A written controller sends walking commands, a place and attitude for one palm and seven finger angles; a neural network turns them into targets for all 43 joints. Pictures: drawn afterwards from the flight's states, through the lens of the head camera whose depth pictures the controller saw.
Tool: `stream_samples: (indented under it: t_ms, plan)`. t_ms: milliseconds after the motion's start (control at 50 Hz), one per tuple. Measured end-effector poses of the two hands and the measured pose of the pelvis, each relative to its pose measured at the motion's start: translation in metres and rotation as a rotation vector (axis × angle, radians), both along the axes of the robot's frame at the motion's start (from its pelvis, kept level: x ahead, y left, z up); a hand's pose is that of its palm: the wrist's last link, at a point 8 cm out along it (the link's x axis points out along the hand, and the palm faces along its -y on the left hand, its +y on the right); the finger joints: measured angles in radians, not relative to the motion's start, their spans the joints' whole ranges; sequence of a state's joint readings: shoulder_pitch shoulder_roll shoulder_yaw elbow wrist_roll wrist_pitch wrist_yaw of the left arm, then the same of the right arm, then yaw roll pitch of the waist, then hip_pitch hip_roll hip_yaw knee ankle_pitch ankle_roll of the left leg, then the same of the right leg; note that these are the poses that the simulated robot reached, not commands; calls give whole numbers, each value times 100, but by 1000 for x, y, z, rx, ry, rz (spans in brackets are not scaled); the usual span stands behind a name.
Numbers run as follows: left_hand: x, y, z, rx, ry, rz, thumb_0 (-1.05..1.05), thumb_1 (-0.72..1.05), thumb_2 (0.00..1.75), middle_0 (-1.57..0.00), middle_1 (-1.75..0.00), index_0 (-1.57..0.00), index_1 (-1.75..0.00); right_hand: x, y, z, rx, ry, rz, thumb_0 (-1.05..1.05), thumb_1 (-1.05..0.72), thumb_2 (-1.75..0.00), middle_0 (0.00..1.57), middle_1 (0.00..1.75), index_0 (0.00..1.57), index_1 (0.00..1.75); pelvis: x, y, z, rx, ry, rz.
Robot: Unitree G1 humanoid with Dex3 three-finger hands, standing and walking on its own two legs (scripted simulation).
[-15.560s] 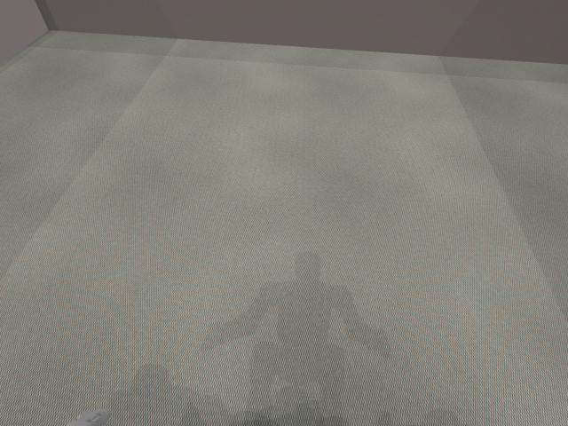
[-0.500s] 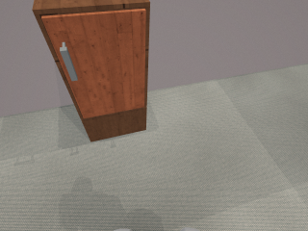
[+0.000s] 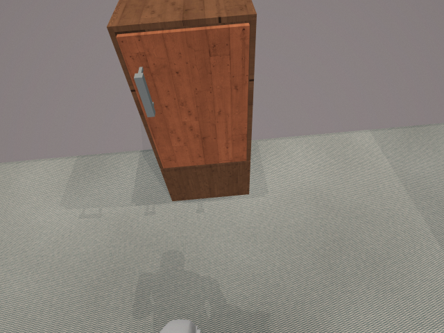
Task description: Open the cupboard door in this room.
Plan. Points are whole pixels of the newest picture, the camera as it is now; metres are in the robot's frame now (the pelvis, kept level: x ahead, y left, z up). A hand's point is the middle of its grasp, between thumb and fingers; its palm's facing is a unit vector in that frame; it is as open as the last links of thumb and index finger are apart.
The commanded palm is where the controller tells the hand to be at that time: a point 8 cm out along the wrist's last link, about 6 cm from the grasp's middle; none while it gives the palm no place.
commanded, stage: take the last steps up to it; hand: left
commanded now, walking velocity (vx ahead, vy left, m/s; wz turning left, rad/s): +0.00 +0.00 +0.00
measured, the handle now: (146, 92) +0.80 +0.28 -0.04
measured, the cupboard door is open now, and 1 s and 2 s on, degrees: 0 0 0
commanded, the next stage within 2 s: come to a stop and stand still in 0.92 s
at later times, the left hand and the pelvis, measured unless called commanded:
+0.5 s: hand out of the picture +0.04 +0.22 -0.18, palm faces +0.10 -0.97 -0.20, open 7.3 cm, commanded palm none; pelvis +0.05 +0.03 +0.00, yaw +4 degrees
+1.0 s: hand (143, 322) +0.17 +0.20 -0.20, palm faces +0.16 -0.98 -0.13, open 7.3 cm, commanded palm none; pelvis +0.22 +0.04 -0.01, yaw +5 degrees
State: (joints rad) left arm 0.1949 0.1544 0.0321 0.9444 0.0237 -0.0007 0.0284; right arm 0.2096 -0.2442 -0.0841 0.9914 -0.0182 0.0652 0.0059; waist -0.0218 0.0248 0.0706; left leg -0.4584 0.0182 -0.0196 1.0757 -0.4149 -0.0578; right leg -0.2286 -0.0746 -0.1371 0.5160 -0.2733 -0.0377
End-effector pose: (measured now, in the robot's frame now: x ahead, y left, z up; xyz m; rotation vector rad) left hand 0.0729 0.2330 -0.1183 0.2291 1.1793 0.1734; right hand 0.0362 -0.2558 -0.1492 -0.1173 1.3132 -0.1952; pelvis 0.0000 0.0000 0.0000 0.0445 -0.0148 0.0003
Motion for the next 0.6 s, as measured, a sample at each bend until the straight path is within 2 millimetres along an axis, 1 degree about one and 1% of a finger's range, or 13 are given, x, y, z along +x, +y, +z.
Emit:
stream_samples:
  t_ms: [60, 100, 200, 220, 260, 300, 340, 360, 420, 460, 520, 560, 600]
  plan:
    - [-30, 7, -5, -5, 47, 50, 0, 92, 90, -21, -30, -21, -30, 20, 3, 3, -10, -16, 54, 0, -91, -90, 19, 30, 19, 30, -4, 2, 0, 3, 3, 21]
    - [-52, 13, -9, -12, 87, 84, 0, 92, 90, -21, -30, -21, -30, 35, 10, 6, -18, -36, 94, 0, -91, -90, 19, 30, 19, 29, -6, 6, 0, -2, 7, 33]
    - [-110, 34, -26, -45, 198, 173, 0, 91, 90, -21, -30, -21, -30, 68, 37, 15, -41, -118, 186, 0, -91, -90, 19, 30, 19, 29, -7, 23, -6, -35, 18, 61]
    - [-119, 39, -31, -54, 220, 188, 0, 91, 90, -21, -30, -21, -30, 72, 43, 15, -48, -137, 198, 0, -91, -90, 19, 30, 19, 30, -6, 28, -10, -45, 19, 67]
    - [-132, 44, -36, -63, 269, 198, 0, 91, 90, -20, -30, -20, -30, 73, 54, 18, -46, -150, 208, 0, -91, -90, 19, 30, 19, 30, -3, 32, -10, -38, 6, 63]
    - [-135, 47, -34, -73, 297, 200, 0, 91, 90, -20, -30, -20, -30, 68, 62, 21, -37, -143, 200, 0, -91, -90, 19, 30, 20, 30, 3, 34, -6, -41, -2, 62]
    - [-127, 48, -31, -83, 294, 197, 1, 91, 90, -20, -30, -20, -30, 58, 67, 20, -27, -113, 184, 0, -91, -90, 19, 30, 20, 30, 10, 36, -2, -45, -6, 68]
    - [-120, 48, -29, -87, 285, 194, 1, 92, 90, -20, -30, -20, -30, 53, 66, 20, -31, -94, 169, 0, -92, -90, 20, 30, 20, 30, 14, 37, -1, -45, -7, 71]
    - [-92, 46, -26, -90, 246, 178, 1, 91, 90, -20, -30, -20, -30, 35, 60, 15, -27, -18, 142, 0, -93, -90, 20, 30, 20, 30, 27, 36, 0, -42, -6, 72]
    - [-66, 43, -26, -88, 217, 161, 1, 91, 90, -20, -30, -20, -30, 24, 56, 10, -20, 37, 119, 0, -93, -90, 20, 30, 20, 30, 37, 33, -1, -37, -4, 69]
    - [-22, 34, -26, -79, 173, 121, 1, 91, 90, -20, -30, -20, -30, 10, 46, 1, -5, 116, 76, 0, -92, -90, 20, 30, 20, 30, 56, 25, -6, -29, -1, 59]
    - [10, 27, -29, -67, 137, 92, 1, 91, 90, -20, -30, -20, -30, 5, 38, -8, 6, 164, 49, 0, -92, -90, 20, 30, 20, 30, 72, 17, -13, -24, -1, 54]
    - [38, 19, -33, -53, 89, 79, 0, 91, 90, -20, -30, -20, -30, 5, 30, -18, 16, 210, 37, 0, -92, -90, 20, 30, 20, 30, 85, 9, -21, -36, -5, 60]
